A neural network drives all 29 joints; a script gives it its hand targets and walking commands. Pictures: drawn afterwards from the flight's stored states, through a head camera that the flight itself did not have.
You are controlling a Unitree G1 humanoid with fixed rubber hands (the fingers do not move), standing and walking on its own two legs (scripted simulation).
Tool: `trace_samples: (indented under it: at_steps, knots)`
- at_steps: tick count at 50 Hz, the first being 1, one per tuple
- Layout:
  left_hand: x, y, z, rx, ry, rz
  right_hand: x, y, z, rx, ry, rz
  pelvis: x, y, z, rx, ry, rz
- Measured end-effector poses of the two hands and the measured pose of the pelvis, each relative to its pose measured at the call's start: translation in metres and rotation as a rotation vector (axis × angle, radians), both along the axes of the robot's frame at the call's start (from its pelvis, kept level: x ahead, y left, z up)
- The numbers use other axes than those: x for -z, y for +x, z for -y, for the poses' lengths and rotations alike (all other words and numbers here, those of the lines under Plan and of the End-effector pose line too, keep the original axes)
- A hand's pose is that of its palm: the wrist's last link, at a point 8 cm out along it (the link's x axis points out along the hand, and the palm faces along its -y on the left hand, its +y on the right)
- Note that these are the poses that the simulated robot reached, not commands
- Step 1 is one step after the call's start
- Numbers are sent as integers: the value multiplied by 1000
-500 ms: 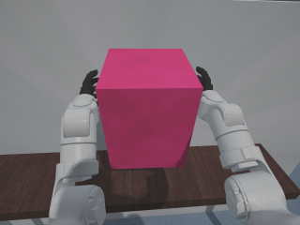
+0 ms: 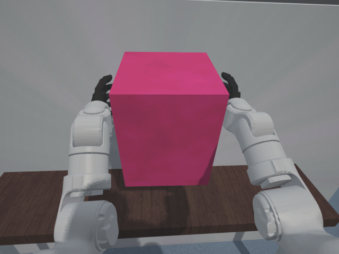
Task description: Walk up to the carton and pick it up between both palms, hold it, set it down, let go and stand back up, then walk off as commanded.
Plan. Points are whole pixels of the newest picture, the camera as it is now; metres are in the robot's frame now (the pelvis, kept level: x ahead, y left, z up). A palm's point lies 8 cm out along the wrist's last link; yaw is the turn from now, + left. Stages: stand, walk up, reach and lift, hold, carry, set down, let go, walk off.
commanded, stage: hold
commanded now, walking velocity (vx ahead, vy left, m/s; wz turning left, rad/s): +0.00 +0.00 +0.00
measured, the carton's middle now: (166, 118) +0.38 +0.01 +0.22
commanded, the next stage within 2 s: none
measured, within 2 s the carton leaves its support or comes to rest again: neither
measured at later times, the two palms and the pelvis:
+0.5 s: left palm (101, 110) +0.37 +0.15 +0.25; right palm (229, 106) +0.37 -0.14 +0.26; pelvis +0.00 +0.00 +0.00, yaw +0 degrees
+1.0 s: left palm (105, 109) +0.37 +0.14 +0.26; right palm (233, 107) +0.36 -0.15 +0.26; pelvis +0.00 +0.00 +0.00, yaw -1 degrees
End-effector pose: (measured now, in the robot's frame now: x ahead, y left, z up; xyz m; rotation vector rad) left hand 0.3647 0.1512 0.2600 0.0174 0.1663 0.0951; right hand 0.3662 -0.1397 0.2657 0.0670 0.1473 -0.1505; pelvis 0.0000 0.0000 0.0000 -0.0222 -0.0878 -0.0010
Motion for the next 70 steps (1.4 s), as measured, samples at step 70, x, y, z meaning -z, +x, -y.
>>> trace_samples:
  at_steps: [70]
  knots:
    - [3, -1, 2, -1, -14, -12, 4, -2, 2, 2, 3, -17, 1, -3, 2, 8, 2, -6]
